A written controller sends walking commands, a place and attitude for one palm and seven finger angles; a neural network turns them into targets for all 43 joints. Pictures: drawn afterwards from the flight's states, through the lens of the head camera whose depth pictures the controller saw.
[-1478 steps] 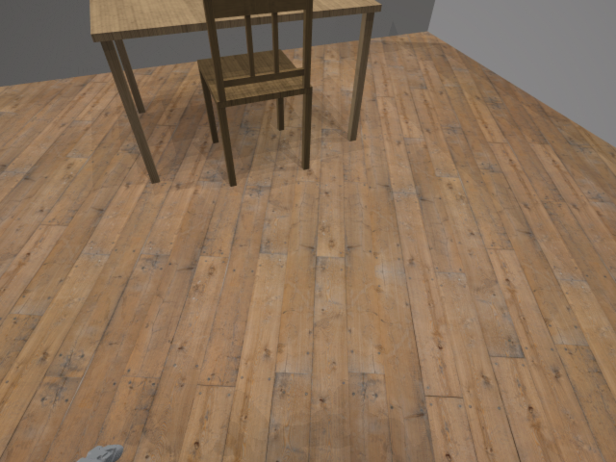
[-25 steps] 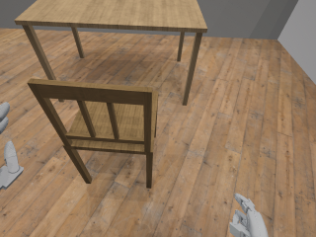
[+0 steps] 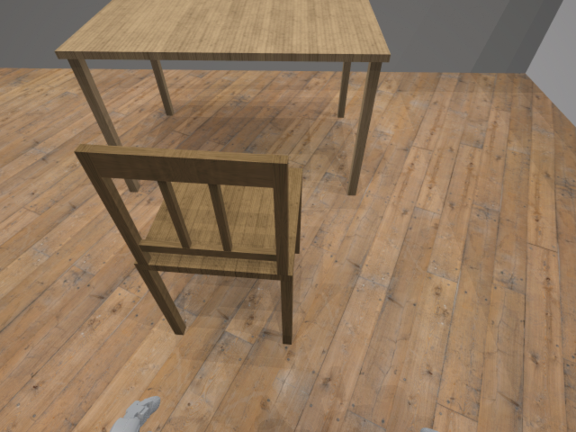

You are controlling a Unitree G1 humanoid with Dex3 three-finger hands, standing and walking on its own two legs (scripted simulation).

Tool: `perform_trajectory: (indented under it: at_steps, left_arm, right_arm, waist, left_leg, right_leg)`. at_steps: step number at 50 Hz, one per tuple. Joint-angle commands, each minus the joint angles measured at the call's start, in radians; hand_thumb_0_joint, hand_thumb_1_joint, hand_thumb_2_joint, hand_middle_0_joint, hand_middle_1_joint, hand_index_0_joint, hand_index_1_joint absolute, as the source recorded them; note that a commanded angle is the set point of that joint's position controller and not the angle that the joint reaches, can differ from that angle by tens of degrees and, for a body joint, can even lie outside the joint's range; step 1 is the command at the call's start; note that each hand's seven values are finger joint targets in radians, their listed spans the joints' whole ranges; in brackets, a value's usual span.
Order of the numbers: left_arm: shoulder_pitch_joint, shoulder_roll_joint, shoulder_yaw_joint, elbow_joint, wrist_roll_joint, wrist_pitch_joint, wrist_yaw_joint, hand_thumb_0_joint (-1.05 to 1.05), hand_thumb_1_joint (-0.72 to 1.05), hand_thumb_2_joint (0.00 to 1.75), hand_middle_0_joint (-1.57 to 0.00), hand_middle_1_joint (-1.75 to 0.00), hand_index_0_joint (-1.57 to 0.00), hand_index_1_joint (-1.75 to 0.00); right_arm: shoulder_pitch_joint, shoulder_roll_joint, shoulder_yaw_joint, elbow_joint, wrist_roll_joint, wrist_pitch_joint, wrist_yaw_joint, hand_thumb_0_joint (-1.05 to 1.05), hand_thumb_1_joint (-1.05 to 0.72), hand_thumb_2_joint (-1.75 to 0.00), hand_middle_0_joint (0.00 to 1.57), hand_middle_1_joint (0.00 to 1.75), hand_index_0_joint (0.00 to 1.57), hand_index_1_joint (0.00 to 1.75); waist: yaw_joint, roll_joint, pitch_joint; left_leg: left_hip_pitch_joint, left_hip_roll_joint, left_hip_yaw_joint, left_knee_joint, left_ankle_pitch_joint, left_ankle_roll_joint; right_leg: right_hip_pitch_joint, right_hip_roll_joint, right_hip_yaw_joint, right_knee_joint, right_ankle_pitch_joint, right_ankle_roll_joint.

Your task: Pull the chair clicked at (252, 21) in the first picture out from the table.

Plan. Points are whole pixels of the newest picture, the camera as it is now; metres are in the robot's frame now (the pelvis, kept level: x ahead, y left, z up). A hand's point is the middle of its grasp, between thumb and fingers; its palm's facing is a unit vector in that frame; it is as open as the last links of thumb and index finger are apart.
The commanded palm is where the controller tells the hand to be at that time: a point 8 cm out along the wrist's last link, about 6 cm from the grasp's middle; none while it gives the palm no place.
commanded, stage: let the arm hang, fingers relaxed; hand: left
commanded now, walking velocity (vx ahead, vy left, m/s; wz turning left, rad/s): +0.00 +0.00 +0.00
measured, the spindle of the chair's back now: (176, 214) +0.58 +0.28 -0.11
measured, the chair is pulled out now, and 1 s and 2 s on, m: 0.60 0.60 0.60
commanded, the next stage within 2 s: look to check the result in 0.88 s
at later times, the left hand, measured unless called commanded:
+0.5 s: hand out of the picture -0.06 +0.16 -0.16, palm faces +0.01 -0.97 -0.24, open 7.3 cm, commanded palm none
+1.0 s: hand out of the picture -0.02 +0.12 -0.17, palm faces +0.03 -0.98 -0.18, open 7.3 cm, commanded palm none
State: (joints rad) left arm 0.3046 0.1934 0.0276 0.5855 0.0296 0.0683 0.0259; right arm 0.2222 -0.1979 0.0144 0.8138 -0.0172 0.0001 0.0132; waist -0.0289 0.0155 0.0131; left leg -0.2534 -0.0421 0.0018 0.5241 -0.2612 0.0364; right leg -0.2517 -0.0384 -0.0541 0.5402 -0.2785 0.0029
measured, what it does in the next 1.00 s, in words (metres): stands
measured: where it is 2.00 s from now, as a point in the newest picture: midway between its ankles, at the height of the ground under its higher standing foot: outside the picture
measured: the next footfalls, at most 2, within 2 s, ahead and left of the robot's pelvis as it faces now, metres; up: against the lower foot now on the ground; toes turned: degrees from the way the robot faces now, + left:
none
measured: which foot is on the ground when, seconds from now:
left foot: down 0.00-1.00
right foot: down 0.00-1.00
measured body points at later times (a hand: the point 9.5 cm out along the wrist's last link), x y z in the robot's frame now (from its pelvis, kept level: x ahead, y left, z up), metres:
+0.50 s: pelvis -0.02 -0.03 +0.00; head -0.01 -0.04 +0.45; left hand -0.06 +0.21 -0.14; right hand -0.05 -0.23 -0.16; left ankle +0.01 +0.10 -0.73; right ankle +0.01 -0.12 -0.73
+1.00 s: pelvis -0.02 -0.04 +0.01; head +0.00 -0.05 +0.45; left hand -0.02 +0.17 -0.15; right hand -0.05 -0.24 -0.16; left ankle +0.01 +0.10 -0.73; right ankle +0.01 -0.12 -0.73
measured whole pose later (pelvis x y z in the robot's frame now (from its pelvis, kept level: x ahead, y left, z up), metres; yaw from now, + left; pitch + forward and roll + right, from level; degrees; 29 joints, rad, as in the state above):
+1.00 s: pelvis -0.02 -0.04 +0.01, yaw +0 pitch -2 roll +0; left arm 0.31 0.12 -0.02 1.07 0.01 0.00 0.04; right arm 0.36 -0.11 0.01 1.08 -0.01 0.01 -0.03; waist -0.01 0.02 0.06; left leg -0.22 0.02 -0.03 0.46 -0.20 -0.02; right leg -0.21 0.02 -0.09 0.45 -0.22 -0.06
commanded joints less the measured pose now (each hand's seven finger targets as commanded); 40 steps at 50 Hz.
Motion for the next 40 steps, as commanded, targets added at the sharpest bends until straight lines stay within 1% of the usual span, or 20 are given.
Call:
perform_trajectory:
  at_steps: [1, 2, 4, 5, 6, 7, 9, 12, 16, 17, 20, 21, 23, 26, 27, 31, 32, 36, 37, 40]
  left_arm:
    - [0.043, 0.134, 0.004, 0.058, -0.009, -0.054, 0.005, 0.00, 0.90, 0.90, -0.20, -0.30, -0.20, -0.30]
    - [0.053, 0.142, -0.003, 0.105, -0.009, -0.056, 0.005, 0.00, 0.90, 0.90, -0.20, -0.30, -0.20, -0.30]
    - [0.072, 0.135, -0.010, 0.190, -0.015, -0.061, 0.005, 0.00, 0.90, 0.90, -0.20, -0.30, -0.20, -0.30]
    - [0.091, 0.099, 0.008, 0.204, -0.011, -0.062, 0.009, 0.00, 0.90, 0.90, -0.20, -0.30, -0.20, -0.30]
    - [0.091, 0.102, 0.005, 0.226, -0.013, -0.062, 0.009, 0.00, 0.90, 0.90, -0.20, -0.30, -0.20, -0.30]
    - [0.073, 0.107, -0.004, 0.251, -0.013, -0.060, 0.006, 0.00, 0.90, 0.90, -0.20, -0.30, -0.20, -0.30]
    - [0.069, 0.099, -0.010, 0.289, -0.016, -0.062, 0.002, 0.00, 0.90, 0.90, -0.20, -0.30, -0.20, -0.30]
    - [0.070, 0.102, -0.018, 0.342, -0.019, -0.062, 0.000, 0.00, 0.90, 0.90, -0.20, -0.30, -0.20, -0.30]
    - [0.085, 0.095, -0.024, 0.389, -0.020, -0.062, 0.001, 0.00, 0.90, 0.90, -0.20, -0.30, -0.20, -0.30]
    - [0.086, 0.094, -0.025, 0.400, -0.020, -0.062, 0.002, 0.00, 0.90, 0.90, -0.20, -0.30, -0.20, -0.30]
    - [0.094, 0.085, -0.028, 0.421, -0.022, -0.064, 0.005, 0.00, 0.90, 0.90, -0.20, -0.30, -0.20, -0.30]
    - [0.096, 0.081, -0.029, 0.427, -0.023, -0.064, 0.006, 0.00, 0.90, 0.90, -0.20, -0.30, -0.20, -0.30]
    - [0.107, 0.076, -0.030, 0.438, -0.023, -0.064, 0.008, 0.00, 0.90, 0.90, -0.20, -0.30, -0.20, -0.30]
    - [0.113, 0.063, -0.030, 0.448, -0.025, -0.068, 0.011, 0.00, 0.90, 0.90, -0.20, -0.30, -0.20, -0.30]
    - [0.111, 0.059, -0.030, 0.453, -0.024, -0.068, 0.011, 0.00, 0.90, 0.90, -0.20, -0.30, -0.20, -0.30]
    - [0.106, 0.046, -0.028, 0.455, -0.024, -0.072, 0.014, 0.00, 0.90, 0.90, -0.20, -0.30, -0.20, -0.30]
    - [0.105, 0.046, -0.028, 0.456, -0.024, -0.071, 0.016, 0.00, 0.90, 0.90, -0.20, -0.30, -0.20, -0.30]
    - [0.102, 0.033, -0.023, 0.452, -0.024, -0.074, 0.017, 0.00, 0.90, 0.90, -0.20, -0.30, -0.20, -0.30]
    - [0.096, 0.030, -0.025, 0.459, -0.023, -0.075, 0.017, 0.00, 0.90, 0.90, -0.20, -0.30, -0.20, -0.30]
    - [0.097, 0.019, -0.025, 0.460, -0.024, -0.075, 0.016, 0.00, 0.90, 0.90, -0.20, -0.30, -0.20, -0.30]
  right_arm:
    - [0.022, -0.121, -0.029, -0.016, -0.004, -0.020, -0.020, 0.00, -0.90, -0.90, 0.20, 0.30, 0.20, 0.30]
    - [0.030, -0.119, -0.025, 0.003, -0.001, -0.017, -0.021, 0.00, -0.90, -0.90, 0.20, 0.30, 0.20, 0.30]
    - [0.062, -0.096, -0.021, 0.042, 0.001, -0.014, -0.026, 0.00, -0.90, -0.90, 0.20, 0.30, 0.20, 0.30]
    - [0.086, -0.071, -0.031, 0.052, -0.007, -0.011, -0.030, 0.00, -0.90, -0.90, 0.20, 0.30, 0.20, 0.30]
    - [0.100, -0.062, -0.032, 0.062, -0.007, -0.007, -0.031, 0.00, -0.90, -0.90, 0.20, 0.30, 0.20, 0.30]
    - [0.108, -0.067, -0.031, 0.072, -0.003, -0.001, -0.033, 0.00, -0.90, -0.90, 0.20, 0.30, 0.20, 0.30]
    - [0.133, -0.070, -0.034, 0.093, -0.002, 0.000, -0.033, 0.00, -0.90, -0.90, 0.20, 0.30, 0.20, 0.30]
    - [0.168, -0.071, -0.036, 0.124, 0.000, 0.006, -0.033, 0.00, -0.90, -0.90, 0.20, 0.30, 0.20, 0.30]
    - [0.211, -0.065, -0.032, 0.163, -0.001, 0.005, -0.034, 0.00, -0.90, -0.90, 0.20, 0.30, 0.20, 0.30]
    - [0.215, -0.058, -0.032, 0.171, -0.001, 0.007, -0.035, 0.00, -0.90, -0.90, 0.20, 0.30, 0.20, 0.30]
    - [0.241, -0.046, -0.028, 0.196, 0.000, 0.004, -0.036, 0.00, -0.90, -0.90, 0.20, 0.30, 0.20, 0.30]
    - [0.243, -0.042, -0.027, 0.202, 0.000, 0.003, -0.037, 0.00, -0.90, -0.90, 0.20, 0.30, 0.20, 0.30]
    - [0.240, -0.033, -0.024, 0.214, 0.000, 0.003, -0.039, 0.00, -0.90, -0.90, 0.20, 0.30, 0.20, 0.30]
    - [0.247, -0.020, -0.021, 0.229, 0.003, -0.002, -0.041, 0.00, -0.90, -0.90, 0.20, 0.30, 0.20, 0.30]
    - [0.244, -0.013, -0.021, 0.232, 0.004, -0.001, -0.042, 0.00, -0.90, -0.90, 0.20, 0.30, 0.20, 0.30]
    - [0.251, 0.007, -0.020, 0.247, 0.003, -0.003, -0.043, 0.00, -0.90, -0.90, 0.20, 0.30, 0.20, 0.30]
    - [0.249, 0.010, -0.020, 0.247, 0.004, 0.001, -0.044, 0.00, -0.90, -0.90, 0.20, 0.30, 0.20, 0.30]
    - [0.250, 0.021, -0.020, 0.256, 0.002, -0.005, -0.046, 0.00, -0.90, -0.90, 0.20, 0.30, 0.20, 0.30]
    - [0.246, 0.029, -0.019, 0.260, 0.003, -0.004, -0.048, 0.00, -0.90, -0.90, 0.20, 0.30, 0.20, 0.30]
    - [0.244, 0.028, -0.020, 0.259, 0.004, -0.008, -0.052, 0.00, -0.90, -0.90, 0.20, 0.30, 0.20, 0.30]
  waist:
    - [0.039, 0.057, 0.003]
    - [0.040, 0.113, 0.030]
    - [0.038, 0.153, 0.029]
    - [0.037, 0.204, 0.002]
    - [0.035, 0.210, -0.001]
    - [0.033, 0.162, 0.023]
    - [0.031, 0.083, 0.036]
    - [0.029, 0.005, 0.072]
    - [0.025, -0.016, 0.077]
    - [0.025, -0.031, 0.101]
    - [0.021, -0.051, 0.086]
    - [0.021, -0.047, 0.091]
    - [0.026, -0.010, 0.115]
    - [0.027, -0.023, 0.096]
    - [0.029, -0.026, 0.122]
    - [0.025, -0.052, 0.103]
    - [0.026, -0.039, 0.129]
    - [0.027, 0.015, 0.096]
    - [0.026, 0.029, 0.118]
    - [0.028, 0.019, 0.095]
  left_leg:
    - [-0.022, 0.116, -0.147, -0.141, 0.194, 0.027]
    - [-0.032, 0.113, -0.141, -0.151, 0.152, 0.025]
    - [-0.031, 0.107, -0.133, -0.155, 0.084, 0.020]
    - [-0.026, 0.109, -0.131, -0.158, 0.047, 0.021]
    - [-0.030, 0.109, -0.130, -0.164, 0.017, 0.021]
    - [-0.036, 0.115, -0.139, -0.171, -0.007, 0.024]
    - [-0.051, 0.119, -0.144, -0.176, -0.056, 0.024]
    - [-0.060, 0.115, -0.134, -0.178, -0.098, 0.025]
    - [-0.045, 0.108, -0.121, -0.160, -0.091, 0.023]
    - [-0.048, 0.107, -0.117, -0.160, -0.096, 0.025]
    - [-0.032, 0.104, -0.109, -0.141, -0.061, 0.023]
    - [-0.027, 0.104, -0.108, -0.140, -0.051, 0.023]
    - [-0.045, 0.108, -0.111, -0.153, -0.052, 0.025]
    - [-0.036, 0.108, -0.104, -0.147, -0.016, 0.023]
    - [-0.042, 0.108, -0.103, -0.150, -0.015, 0.025]
    - [-0.021, 0.101, -0.085, -0.127, 0.026, 0.016]
    - [-0.028, 0.103, -0.083, -0.132, 0.009, 0.016]
    - [-0.019, 0.107, -0.083, -0.132, 0.042, 0.012]
    - [-0.023, 0.112, -0.088, -0.141, 0.048, 0.013]
    - [-0.018, 0.117, -0.094, -0.142, 0.072, 0.013]
  right_leg:
    - [0.073, -0.056, 0.106, -0.116, 0.113, -0.051]
    - [0.070, -0.054, 0.102, -0.136, 0.096, -0.050]
    - [0.082, -0.058, 0.107, -0.156, 0.077, -0.058]
    - [0.093, -0.056, 0.098, -0.164, 0.064, -0.064]
    - [0.100, -0.053, 0.093, -0.167, 0.056, -0.067]
    - [0.092, -0.045, 0.083, -0.177, 0.051, -0.065]
    - [0.080, -0.053, 0.087, -0.191, 0.013, -0.067]
    - [0.045, -0.058, 0.095, -0.217, -0.061, -0.074]
    - [0.007, -0.069, 0.113, -0.228, -0.114, -0.079]
    - [-0.010, -0.066, 0.111, -0.238, -0.132, -0.081]
    - [-0.018, -0.071, 0.122, -0.237, -0.129, -0.084]
    - [-0.027, -0.072, 0.121, -0.234, -0.123, -0.084]
    - [-0.028, -0.065, 0.117, -0.226, -0.108, -0.084]
    - [-0.011, -0.068, 0.121, -0.219, -0.072, -0.086]
    - [-0.021, -0.063, 0.114, -0.225, -0.069, -0.085]
    - [-0.013, -0.074, 0.122, -0.232, -0.054, -0.085]
    - [-0.029, -0.070, 0.121, -0.243, -0.076, -0.086]
    - [-0.002, -0.070, 0.121, -0.226, -0.026, -0.087]
    - [-0.005, -0.063, 0.114, -0.226, -0.006, -0.086]
    - [0.020, -0.062, 0.112, -0.213, 0.035, -0.085]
